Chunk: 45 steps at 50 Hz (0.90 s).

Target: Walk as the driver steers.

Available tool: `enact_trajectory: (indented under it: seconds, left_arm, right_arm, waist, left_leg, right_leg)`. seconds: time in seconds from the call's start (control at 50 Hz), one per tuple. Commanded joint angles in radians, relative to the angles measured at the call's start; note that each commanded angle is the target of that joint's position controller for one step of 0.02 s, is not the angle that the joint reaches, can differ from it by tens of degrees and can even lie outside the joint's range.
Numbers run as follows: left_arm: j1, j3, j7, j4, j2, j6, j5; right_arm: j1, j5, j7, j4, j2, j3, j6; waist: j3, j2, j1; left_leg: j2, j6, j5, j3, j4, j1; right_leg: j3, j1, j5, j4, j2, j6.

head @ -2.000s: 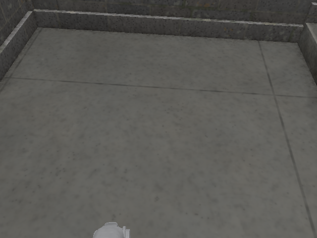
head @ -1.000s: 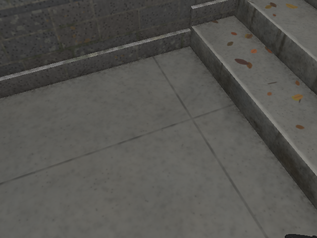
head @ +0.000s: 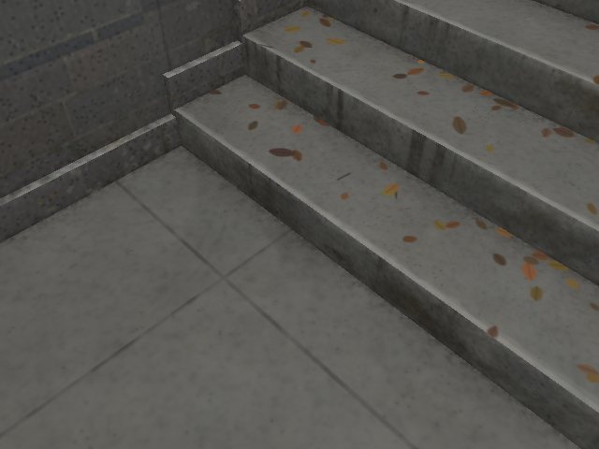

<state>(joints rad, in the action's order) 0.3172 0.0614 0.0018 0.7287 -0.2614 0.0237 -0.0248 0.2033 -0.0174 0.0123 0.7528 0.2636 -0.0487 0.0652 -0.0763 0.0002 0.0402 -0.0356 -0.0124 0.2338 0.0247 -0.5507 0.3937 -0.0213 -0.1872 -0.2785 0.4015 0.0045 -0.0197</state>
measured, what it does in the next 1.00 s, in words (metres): walks ahead: left foot, then right foot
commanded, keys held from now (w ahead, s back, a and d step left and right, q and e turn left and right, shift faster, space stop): w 0.76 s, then w+q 0.24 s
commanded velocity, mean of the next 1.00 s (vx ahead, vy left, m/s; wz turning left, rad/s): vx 0.47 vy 0.00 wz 0.04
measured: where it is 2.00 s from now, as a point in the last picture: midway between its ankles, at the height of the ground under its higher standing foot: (280, 325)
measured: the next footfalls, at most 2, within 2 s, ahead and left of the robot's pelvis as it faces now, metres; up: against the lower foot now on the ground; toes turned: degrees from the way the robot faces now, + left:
left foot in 0.04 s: +0.08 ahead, +0.13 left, +0.00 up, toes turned +1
right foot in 0.52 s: +0.39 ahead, -0.11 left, +0.00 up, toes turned -1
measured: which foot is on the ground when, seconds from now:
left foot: up 0.00-0.02, down 0.04-0.52, up 0.54-1.00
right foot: down 0.00-0.04, up 0.06-0.50, down 0.52-1.00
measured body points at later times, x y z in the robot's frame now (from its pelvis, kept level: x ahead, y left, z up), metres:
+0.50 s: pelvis +0.21 +0.01 -0.01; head +0.25 +0.01 +0.43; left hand +0.46 +0.21 -0.08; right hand +0.18 -0.27 -0.14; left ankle +0.04 +0.13 -0.74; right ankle +0.35 -0.11 -0.73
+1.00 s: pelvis +0.49 +0.01 -0.01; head +0.52 +0.02 +0.44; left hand +0.45 +0.27 -0.15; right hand +0.70 -0.21 -0.11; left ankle +0.62 +0.11 -0.73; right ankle +0.35 -0.11 -0.74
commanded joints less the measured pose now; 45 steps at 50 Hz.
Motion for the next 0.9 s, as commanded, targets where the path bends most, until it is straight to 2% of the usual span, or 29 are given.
enact_trajectory:
  seconds: [0.02, 0.04, 0.06, 0.08, 0.1, 0.12, 0.14, 0.18, 0.24, 0.3, 0.36, 0.42, 0.46, 0.48, 0.5, 0.52, 0.54, 0.56, 0.58, 0.6, 0.62, 0.64, 0.66, 0.68, 0.7, 0.72, 0.76, 0.82, 0.9]
  left_arm:
    - [-0.055, 0.022, 0.003, -0.056, -0.102, 0.01, 0.007]
    - [-0.103, 0.002, 0.006, -0.077, -0.037, 0.017, 0.02]
    - [-0.103, -0.005, 0.002, -0.13, -0.009, 0.037, 0.019]
    - [-0.15, 0.016, -0.004, -0.144, -0.096, 0.051, 0.001]
    - [-0.155, 0.027, 0.0, -0.144, -0.126, 0.058, -0.015]
    - [-0.14, 0.026, 0.0, -0.128, -0.118, 0.059, -0.009]
    - [-0.141, 0.026, 0.001, -0.125, -0.112, 0.062, 0.005]
    - [-0.131, 0.026, 0.004, -0.117, -0.09, 0.059, 0.013]
    - [-0.168, 0.016, 0.006, -0.12, -0.063, 0.053, 0.021]
    - [-0.258, 0.001, 0.014, -0.134, -0.029, 0.055, 0.017]
    - [-0.35, -0.005, 0.032, -0.16, -0.028, 0.06, 0.004]
    - [-0.406, -0.004, 0.051, -0.189, -0.041, 0.067, -0.004]
    - [-0.384, 0.005, 0.056, -0.191, -0.067, 0.071, -0.001]
    - [-0.335, 0.015, 0.054, -0.181, -0.089, 0.073, 0.004]
    - [-0.22, 0.033, 0.047, -0.15, -0.117, 0.072, 0.009]
    - [-0.044, 0.055, 0.034, -0.106, -0.167, 0.069, 0.011]
    - [0.131, 0.073, 0.019, -0.08, -0.25, 0.062, 0.031]
    - [0.144, 0.068, 0.026, -0.066, -0.264, 0.065, 0.031]
    - [0.098, 0.046, 0.023, -0.07, -0.177, 0.061, 0.021]
    - [0.027, 0.035, 0.018, -0.075, -0.149, 0.057, 0.014]
    - [-0.037, 0.027, 0.019, -0.08, -0.133, 0.056, 0.019]
    - [-0.076, 0.021, 0.024, -0.083, -0.113, 0.059, 0.027]
    - [-0.095, 0.017, 0.025, -0.081, -0.099, 0.064, 0.034]
    - [-0.029, 0.008, 0.017, -0.029, -0.087, 0.067, 0.067]
    - [-0.014, 0.012, 0.016, -0.013, -0.1, 0.074, 0.059]
    - [-0.012, 0.013, 0.016, 0.001, -0.109, 0.078, 0.05]
    - [0.003, 0.013, 0.019, 0.022, -0.11, 0.078, 0.04]
    - [0.031, 0.017, 0.023, 0.041, -0.12, 0.075, 0.042]
    - [0.106, 0.022, 0.007, 0.081, -0.133, 0.074, 0.052]
  right_arm:
    - [0.117, 0.0, -0.006, -0.013, 0.109, -0.036, 0.026]
    - [0.225, 0.008, -0.014, 0.006, 0.157, -0.048, 0.031]
    - [0.276, 0.013, -0.016, 0.003, 0.267, -0.074, 0.021]
    - [0.292, 0.02, -0.012, -0.003, 0.221, -0.063, 0.025]
    - [0.244, 0.02, -0.012, -0.015, 0.176, -0.047, 0.029]
    - [0.197, 0.024, -0.011, -0.028, 0.149, -0.037, 0.03]
    - [0.152, 0.025, -0.01, -0.036, 0.133, -0.03, 0.029]
    - [0.119, 0.027, -0.013, -0.041, 0.107, -0.019, 0.029]
    - [0.131, 0.022, -0.021, -0.027, 0.118, -0.022, 0.033]
    - [0.162, 0.012, -0.024, -0.007, 0.14, -0.027, 0.026]
    - [0.214, 0.002, -0.023, 0.017, 0.161, -0.033, 0.015]
    - [0.24, -0.006, -0.022, 0.038, 0.172, -0.037, 0.003]
    - [0.226, -0.008, -0.024, 0.042, 0.19, -0.044, -0.005]
    - [0.216, -0.009, -0.026, 0.042, 0.204, -0.049, -0.008]
    - [0.202, -0.01, -0.027, 0.042, 0.205, -0.049, -0.013]
    - [0.199, 0.0, -0.028, 0.033, 0.182, -0.038, -0.012]
    - [0.217, 0.024, -0.029, -0.005, 0.099, -0.011, -0.002]
    - [0.284, 0.011, -0.022, -0.014, 0.043, 0.009, 0.024]
    - [0.194, -0.015, -0.013, -0.017, 0.141, -0.016, 0.04]
    - [0.107, -0.022, -0.009, -0.043, 0.163, -0.02, 0.05]
    - [0.063, -0.007, -0.013, -0.049, 0.148, -0.017, 0.052]
    - [0.058, 0.008, -0.014, -0.051, 0.14, -0.021, 0.046]
    - [0.085, 0.008, -0.012, -0.046, 0.126, -0.021, 0.036]
    - [0.161, 0.094, 0.012, -0.009, 0.065, 0.004, -0.006]
    - [0.176, 0.096, 0.024, -0.009, 0.047, 0.004, -0.024]
    - [0.148, 0.085, 0.029, -0.022, 0.05, 0.004, -0.033]
    - [0.054, 0.071, 0.032, -0.051, 0.063, 0.005, -0.039]
    - [-0.057, 0.054, 0.037, -0.068, 0.053, 0.016, -0.036]
    - [-0.181, 0.046, 0.042, -0.106, 0.063, 0.015, -0.036]
  waist:
    - [0.053, 0.102, -0.098]
    - [0.028, -0.019, -0.144]
    - [-0.003, -0.291, -0.138]
    - [0.029, -0.244, -0.172]
    - [0.085, -0.195, -0.144]
    - [0.096, -0.161, -0.117]
    - [0.111, -0.129, -0.095]
    - [0.113, -0.116, -0.064]
    - [0.117, -0.079, -0.063]
    - [0.119, -0.082, -0.095]
    - [0.143, -0.079, -0.132]
    - [0.166, -0.083, -0.139]
    - [0.149, -0.099, -0.11]
    - [0.111, -0.112, -0.079]
    - [0.036, -0.11, -0.013]
    - [-0.082, -0.098, 0.063]
    - [-0.255, 0.068, 0.103]
    - [-0.359, 0.301, 0.049]
    - [-0.242, 0.198, 0.075]
    - [-0.105, 0.135, 0.057]
    - [-0.036, 0.035, 0.021]
    - [0.012, 0.032, -0.014]
    - [0.019, 0.055, -0.045]
    - [0.02, 0.007, -0.073]
    - [0.044, 0.041, -0.085]
    - [0.063, 0.074, -0.087]
    - [0.105, 0.089, -0.071]
    - [0.125, 0.08, -0.031]
    - [0.16, 0.066, 0.013]
  left_leg:
    - [0.004, -0.052, -0.012, -0.001, 0.069, -0.243]
    - [-0.136, -0.1, 0.08, -0.194, 0.145, -0.371]
    - [-0.324, -0.227, 0.347, -0.546, 0.283, -0.515]
    - [-0.37, -0.3, 0.546, -0.708, 0.356, -0.489]
    - [-0.342, -0.28, 0.555, -0.648, 0.357, -0.464]
    - [-0.296, -0.253, 0.473, -0.556, 0.359, -0.424]
    - [-0.264, -0.235, 0.365, -0.482, 0.372, -0.371]
    - [-0.208, -0.21, 0.184, -0.353, 0.401, -0.288]
    - [-0.172, -0.2, -0.031, -0.227, 0.417, -0.265]
    - [-0.146, -0.182, -0.186, -0.134, 0.408, -0.261]
    - [-0.175, -0.185, -0.2, -0.13, 0.396, -0.309]
    - [-0.215, -0.183, -0.241, -0.146, 0.364, -0.388]
    - [-0.23, -0.168, -0.385, -0.145, 0.312, -0.436]
    - [-0.221, -0.158, -0.558, -0.131, 0.246, -0.453]
    - [-0.187, -0.138, -0.732, -0.091, 0.108, -0.438]
    - [-0.142, -0.106, -0.71, -0.054, -0.1, -0.308]
    - [-0.048, -0.056, -0.336, -0.009, -0.471, 0.001]
    - [0.099, -0.019, 0.345, -0.12, -0.713, 0.28]
    - [0.03, -0.022, 0.307, -0.17, -0.797, 0.403]
    - [-0.021, -0.028, 0.202, -0.126, -0.774, 0.425]
    - [-0.062, -0.025, 0.119, -0.102, -0.727, 0.381]
    - [-0.089, -0.018, 0.066, -0.102, -0.68, 0.338]
    - [-0.108, -0.013, 0.033, -0.109, -0.664, 0.289]
    - [-0.082, -0.004, 0.049, -0.06, -0.621, 0.181]
    - [-0.077, 0.005, 0.035, -0.043, -0.599, 0.169]
    - [-0.081, 0.012, 0.001, -0.037, -0.564, 0.19]
    - [-0.098, 0.02, -0.085, -0.027, -0.457, 0.236]
    - [-0.085, 0.012, -0.199, -0.011, -0.265, 0.214]
    - [-0.055, -0.025, -0.217, -0.009, -0.127, 0.23]
  right_leg:
    - [-0.194, -0.191, -0.202, -0.039, 0.168, -0.137]
    - [-0.091, -0.32, -0.158, 0.224, 0.08, -0.074]
    - [0.059, -0.59, -0.219, 0.55, -0.035, -0.001]
    - [-0.028, -0.724, -0.271, 0.751, 0.002, 0.006]
    - [-0.052, -0.789, -0.175, 0.828, 0.044, -0.003]
    - [-0.042, -0.78, -0.091, 0.837, 0.07, -0.005]
    - [-0.045, -0.755, -0.022, 0.8, 0.089, -0.002]
    - [-0.03, -0.668, 0.079, 0.74, 0.106, 0.014]
    - [-0.007, -0.624, 0.197, 0.596, 0.103, 0.035]
    - [0.019, -0.526, 0.294, 0.378, 0.076, 0.038]
    - [0.032, -0.5, 0.328, 0.251, 0.06, 0.029]
    - [0.03, -0.493, 0.274, 0.171, 0.048, -0.004]
    - [0.041, -0.428, 0.209, 0.128, 0.027, -0.035]
    - [0.062, -0.34, 0.178, 0.11, 0.0, -0.054]
    - [0.093, -0.167, 0.19, 0.072, -0.033, -0.082]
    - [0.057, 0.119, 0.217, 0.099, 0.006, -0.121]
    - [-0.266, 0.486, 0.171, 0.125, 0.255, -0.213]
    - [-0.713, 0.647, -0.017, -0.037, 0.404, -0.33]
    - [-0.653, 0.575, -0.11, -0.085, 0.364, -0.286]
    - [-0.492, 0.424, -0.043, -0.102, 0.33, -0.248]
    - [-0.398, 0.274, 0.056, -0.128, 0.288, -0.228]
    - [-0.333, 0.166, 0.14, -0.161, 0.253, -0.222]
    - [-0.296, 0.099, 0.17, -0.192, 0.231, -0.222]
    - [-0.211, 0.008, 0.305, -0.207, 0.215, -0.19]
    - [-0.155, -0.029, 0.366, -0.22, 0.189, -0.19]
    - [-0.125, -0.04, 0.379, -0.237, 0.178, -0.193]
    - [-0.094, -0.039, 0.363, -0.271, 0.165, -0.193]
    - [-0.023, 0.008, 0.32, -0.291, 0.158, -0.171]
    - [0.012, 0.142, 0.288, -0.296, 0.22, -0.151]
